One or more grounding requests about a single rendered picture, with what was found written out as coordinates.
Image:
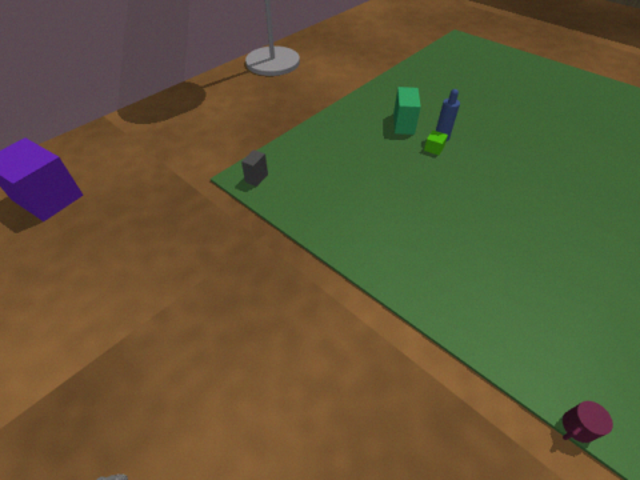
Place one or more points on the floor lamp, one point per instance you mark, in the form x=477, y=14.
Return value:
x=272, y=60

